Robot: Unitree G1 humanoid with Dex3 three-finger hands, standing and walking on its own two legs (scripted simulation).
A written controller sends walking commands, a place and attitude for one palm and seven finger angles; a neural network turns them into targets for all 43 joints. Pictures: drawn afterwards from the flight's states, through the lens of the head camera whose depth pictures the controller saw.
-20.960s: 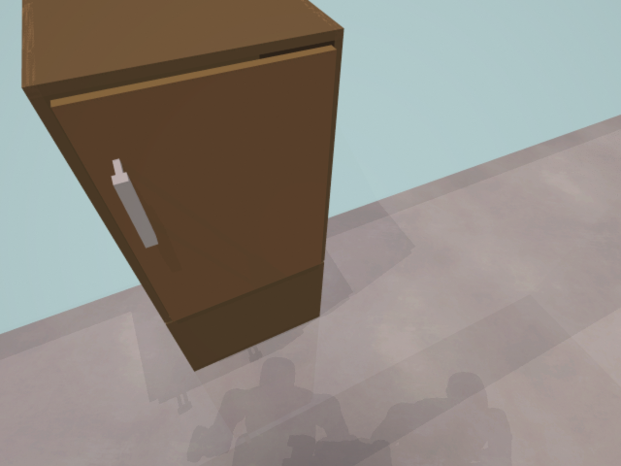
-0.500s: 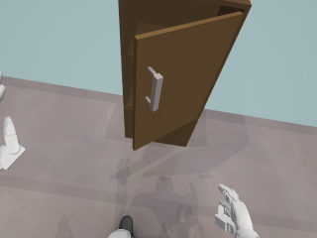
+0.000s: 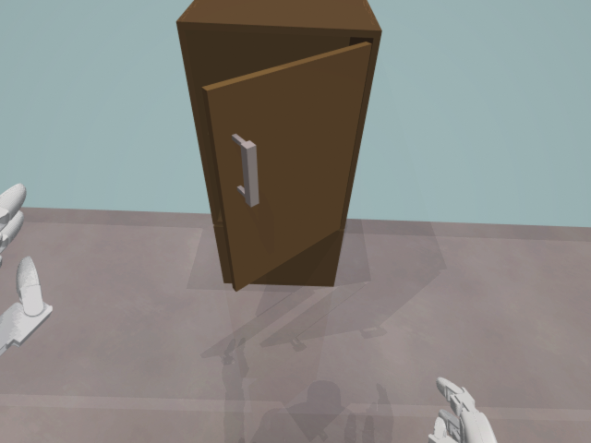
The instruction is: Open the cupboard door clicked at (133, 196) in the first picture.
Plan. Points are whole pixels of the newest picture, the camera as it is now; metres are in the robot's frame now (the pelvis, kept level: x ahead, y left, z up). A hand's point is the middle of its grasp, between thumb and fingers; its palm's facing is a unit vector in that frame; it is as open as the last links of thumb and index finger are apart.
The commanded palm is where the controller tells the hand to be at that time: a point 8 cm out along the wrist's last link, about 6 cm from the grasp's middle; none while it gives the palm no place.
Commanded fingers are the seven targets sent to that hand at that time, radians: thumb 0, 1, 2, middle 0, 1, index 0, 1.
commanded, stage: stop stepping back and stand still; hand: left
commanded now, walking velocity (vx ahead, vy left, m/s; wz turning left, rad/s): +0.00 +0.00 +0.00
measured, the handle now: (244, 170) +0.61 +0.10 +0.04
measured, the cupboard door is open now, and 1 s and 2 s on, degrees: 40 40 40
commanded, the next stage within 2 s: let the arm hang, fingers relaxed in 0.80 s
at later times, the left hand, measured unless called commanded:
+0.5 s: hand out of the picture +0.16 +0.28 +0.19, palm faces +0.39 -0.79 -0.48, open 7.4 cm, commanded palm +0.11 +0.33 +0.19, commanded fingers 0.00 0.90 0.90 -0.20 -0.30 -0.20 -0.30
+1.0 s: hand (7, 402) +0.17 +0.31 +0.06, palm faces +0.22 -0.84 -0.49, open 7.4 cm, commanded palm none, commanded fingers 0.00 0.90 0.90 -0.20 -0.30 -0.20 -0.30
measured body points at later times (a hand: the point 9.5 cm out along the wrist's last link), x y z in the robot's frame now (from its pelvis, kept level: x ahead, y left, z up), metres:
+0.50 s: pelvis -0.04 +0.03 +0.01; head -0.04 +0.04 +0.46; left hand +0.14 +0.32 +0.21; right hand +0.14 -0.20 -0.05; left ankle -0.01 +0.14 -0.73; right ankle -0.02 -0.08 -0.73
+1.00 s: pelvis -0.05 +0.05 +0.01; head -0.06 +0.03 +0.46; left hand +0.15 +0.35 +0.09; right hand +0.11 -0.20 -0.10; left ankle -0.01 +0.14 -0.73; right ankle -0.02 -0.08 -0.73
